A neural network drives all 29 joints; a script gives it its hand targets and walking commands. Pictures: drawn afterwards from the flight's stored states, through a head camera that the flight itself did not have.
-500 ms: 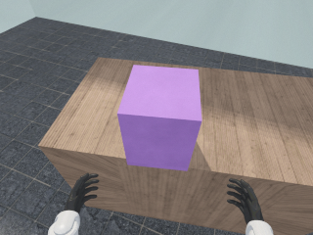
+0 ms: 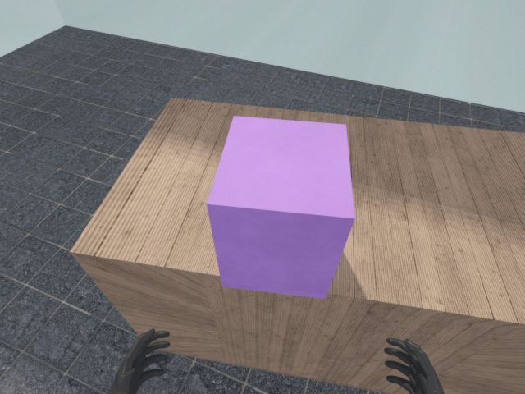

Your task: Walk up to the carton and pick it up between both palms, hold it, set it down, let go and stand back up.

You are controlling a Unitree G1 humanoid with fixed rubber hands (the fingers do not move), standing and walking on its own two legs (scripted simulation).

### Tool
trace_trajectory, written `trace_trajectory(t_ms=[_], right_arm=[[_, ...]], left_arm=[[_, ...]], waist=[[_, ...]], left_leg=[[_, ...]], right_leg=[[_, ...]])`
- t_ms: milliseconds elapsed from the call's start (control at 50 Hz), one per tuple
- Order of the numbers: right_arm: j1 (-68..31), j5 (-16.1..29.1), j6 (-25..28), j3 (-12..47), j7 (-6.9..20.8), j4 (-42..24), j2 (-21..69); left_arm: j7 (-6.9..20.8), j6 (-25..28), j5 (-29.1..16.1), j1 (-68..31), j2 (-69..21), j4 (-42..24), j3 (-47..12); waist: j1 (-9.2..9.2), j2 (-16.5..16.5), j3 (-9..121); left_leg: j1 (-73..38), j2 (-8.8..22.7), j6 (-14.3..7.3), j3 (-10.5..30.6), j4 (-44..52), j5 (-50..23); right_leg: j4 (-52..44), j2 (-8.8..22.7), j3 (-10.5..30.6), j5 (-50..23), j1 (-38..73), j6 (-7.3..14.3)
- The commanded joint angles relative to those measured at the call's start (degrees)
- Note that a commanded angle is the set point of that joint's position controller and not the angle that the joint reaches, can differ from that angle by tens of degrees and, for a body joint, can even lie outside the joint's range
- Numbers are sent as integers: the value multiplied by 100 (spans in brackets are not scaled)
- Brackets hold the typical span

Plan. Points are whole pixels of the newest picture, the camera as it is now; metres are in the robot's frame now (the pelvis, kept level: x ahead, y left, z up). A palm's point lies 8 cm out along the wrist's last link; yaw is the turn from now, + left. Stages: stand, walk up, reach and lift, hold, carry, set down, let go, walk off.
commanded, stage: set down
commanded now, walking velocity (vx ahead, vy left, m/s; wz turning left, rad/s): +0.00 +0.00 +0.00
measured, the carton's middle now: (280, 210) +0.43 +0.00 +0.01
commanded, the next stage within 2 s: let go in 0.18 s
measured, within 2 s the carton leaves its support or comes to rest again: neither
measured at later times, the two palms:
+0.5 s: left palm out of the picture +0.13 +0.21 -0.09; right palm out of the picture +0.13 -0.24 -0.08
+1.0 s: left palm out of the picture +0.07 +0.22 -0.11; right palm out of the picture +0.06 -0.25 -0.13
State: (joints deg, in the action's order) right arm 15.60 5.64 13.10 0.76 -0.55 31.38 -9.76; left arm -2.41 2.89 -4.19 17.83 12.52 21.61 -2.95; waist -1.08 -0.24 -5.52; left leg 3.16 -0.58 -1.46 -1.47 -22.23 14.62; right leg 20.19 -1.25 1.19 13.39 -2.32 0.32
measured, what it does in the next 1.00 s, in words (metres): stands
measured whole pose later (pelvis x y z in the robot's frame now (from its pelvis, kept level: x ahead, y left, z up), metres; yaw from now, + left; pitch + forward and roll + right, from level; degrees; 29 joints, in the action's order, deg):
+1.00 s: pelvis -0.01 -0.02 -0.01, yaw +2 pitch -1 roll +0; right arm 17.4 -1.5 -1.0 -1.4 0.8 46.7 -12.1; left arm 0.0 -1.1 2.3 16.1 10.8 41.6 1.3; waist -0.3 2.0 0.3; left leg 13.0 0.1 -0.1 0.8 -29.9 16.2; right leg 28.3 -1.6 -1.9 16.1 -11.6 1.8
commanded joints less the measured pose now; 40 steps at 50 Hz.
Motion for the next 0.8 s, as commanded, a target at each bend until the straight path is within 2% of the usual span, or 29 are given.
trace_trajectory(t_ms=[0,20,60,140,160,200,220,240,260,280,300,320,340,360,400,420,440,480,500,520,540,680,700,720,740,780], right_arm=[[-647,120,667,-289,98,-881,-626],[-692,118,707,-273,99,-881,-632],[-604,37,631,-266,115,-253,-671],[-789,-45,400,-306,116,80,-753],[-683,-105,304,-266,119,425,-781],[-828,-96,254,-329,127,95,-773],[-874,-162,205,-327,109,193,-807],[-924,-168,174,-342,106,35,-761],[-762,-241,94,-283,120,517,-788],[-915,-269,94,-350,120,231,-789],[-862,-339,61,-321,135,394,-767],[-987,-302,85,-384,135,87,-731],[-867,-390,44,-316,144,365,-720],[-1009,-376,60,-405,137,15,-704],[-877,-512,29,-375,147,364,-663],[-978,-465,71,-427,131,-110,-676],[-863,-536,42,-418,147,250,-649],[-889,-535,74,-424,125,53,-610],[-829,-547,57,-400,140,295,-589],[-862,-496,101,-415,156,75,-588],[-844,-541,83,-430,170,240,-582],[-855,-574,112,-486,206,412,-659],[-138,-669,-662,-542,81,823,-928],[23,-715,-1017,-538,59,868,-953],[70,-745,-1163,-514,69,769,-921],[34,-710,-1243,-419,91,676,-814]], left_arm=[[-55,495,-55,-704,635,-926,367],[-56,516,-74,-711,604,-888,321],[4,364,12,-634,471,-342,297],[77,-6,145,-818,443,59,354],[112,-176,233,-702,317,359,333],[111,-258,205,-910,369,11,366],[107,-327,256,-965,405,130,363],[89,-349,274,-1055,472,-18,413],[110,-448,399,-933,394,358,385],[111,-462,359,-1141,522,97,488],[102,-502,417,-1096,502,247,469],[70,-464,349,-1271,581,-101,501],[76,-523,410,-1092,506,262,436],[68,-507,330,-1344,632,-84,524],[73,-556,371,-1212,617,287,482],[44,-506,281,-1396,726,-208,556],[40,-555,338,-1226,659,91,483],[57,-555,290,-1265,740,-83,543],[45,-604,350,-1224,706,72,515],[16,-574,280,-1316,755,-180,559],[25,-610,285,-1244,699,-31,502],[58,-735,339,-1160,656,111,520],[152,-458,851,-380,639,817,644],[192,-375,816,-76,711,972,686],[229,-337,759,-131,703,995,684],[258,-255,718,-344,624,1039,661]], waist=[[-35,162,1237],[-30,181,1257],[6,206,890],[-9,137,532],[16,148,314],[-33,124,435],[20,100,395],[-5,84,446],[28,109,213],[-18,82,397],[-6,89,241],[-41,86,473],[7,42,247],[-11,8,521],[55,-51,399],[-22,-91,683],[56,-30,497],[64,-51,678],[92,20,626],[19,56,817],[94,46,754],[60,67,747],[-85,787,789],[-50,689,748],[1,467,639],[43,72,1022]], left_leg=[[-672,136,446,160,31,-2704],[-628,130,441,146,58,-2580],[-665,145,450,168,140,-2309],[-584,141,407,87,262,-1906],[-623,148,429,71,305,-1830],[-602,154,414,17,290,-1867],[-558,134,398,0,277,-1826],[-525,128,373,-32,285,-1779],[-473,118,394,-53,293,-1737],[-411,108,358,-96,303,-1654],[-330,106,359,-120,322,-1547],[-262,107,325,-122,331,-1496],[-199,106,322,-142,320,-1445],[-178,104,292,-155,317,-1377],[-68,91,257,-174,302,-1190],[-59,87,225,-166,286,-1223],[-60,96,241,-196,301,-1172],[-93,86,213,-177,263,-1179],[-53,88,228,-195,254,-1128],[-55,87,230,-189,250,-1215],[-75,109,226,-181,244,-1173],[-133,120,235,-139,187,-1262],[667,764,-18,599,-86,-2662],[973,783,-88,541,-142,-2056],[1145,663,-43,539,-181,-1595],[957,601,-35,493,-302,-1521]], right_leg=[[-131,19,-50,-2078,-301,139],[-140,34,-25,-2034,-274,149],[-219,24,-49,-1750,-432,192],[-403,38,-96,-1157,-579,227],[-465,18,-130,-1039,-637,247],[-469,31,-130,-956,-614,235],[-473,38,-123,-995,-616,214],[-459,59,-107,-1037,-556,182],[-466,46,-121,-1012,-578,192],[-445,69,-104,-1003,-533,162],[-438,83,-108,-983,-531,143],[-401,104,-79,-995,-464,121],[-392,108,-80,-1026,-485,122],[-364,121,-58,-1053,-404,93],[-335,160,-39,-1069,-476,56],[-278,168,-29,-1175,-384,18],[-272,161,-36,-1163,-442,26],[-241,198,2,-1335,-386,7],[-238,199,-6,-1296,-413,14],[-220,202,9,-1324,-371,16],[-204,193,-18,-1294,-465,32],[-214,168,-88,-1246,-596,45],[211,431,258,-1331,-417,22],[169,447,220,-956,-260,-5],[137,482,257,-1040,-294,31],[376,526,259,-1641,-268,116]])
